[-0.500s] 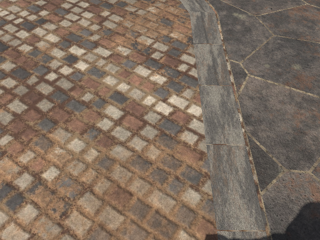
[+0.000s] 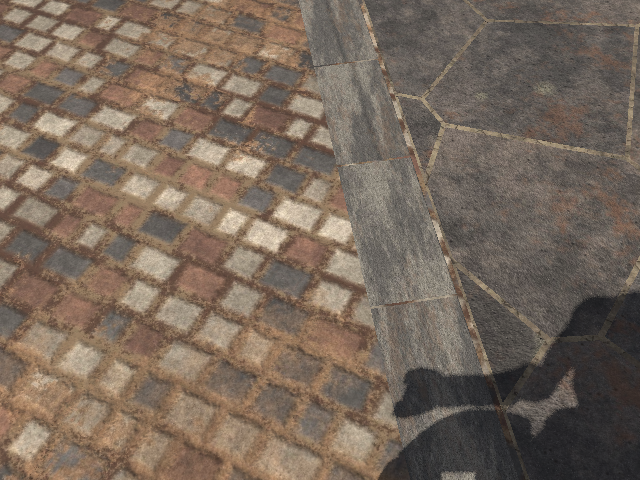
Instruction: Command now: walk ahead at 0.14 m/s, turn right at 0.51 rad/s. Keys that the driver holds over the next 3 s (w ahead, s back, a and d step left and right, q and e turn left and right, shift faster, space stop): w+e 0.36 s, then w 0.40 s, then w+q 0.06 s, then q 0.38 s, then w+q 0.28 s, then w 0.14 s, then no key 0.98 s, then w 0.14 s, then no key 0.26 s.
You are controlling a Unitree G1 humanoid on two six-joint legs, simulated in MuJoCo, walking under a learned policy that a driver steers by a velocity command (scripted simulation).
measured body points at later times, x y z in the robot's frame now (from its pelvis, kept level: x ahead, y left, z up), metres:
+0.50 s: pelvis +0.13 +0.04 +0.02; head +0.14 +0.06 +0.47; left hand +0.36 +0.25 -0.09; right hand +0.08 -0.25 -0.09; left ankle +0.11 +0.16 -0.73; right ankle +0.16 -0.15 -0.65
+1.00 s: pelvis +0.33 -0.10 +0.02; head +0.35 -0.11 +0.46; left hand +0.48 +0.14 -0.10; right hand +0.37 -0.40 -0.10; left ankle +0.46 +0.03 -0.66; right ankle +0.28 -0.18 -0.73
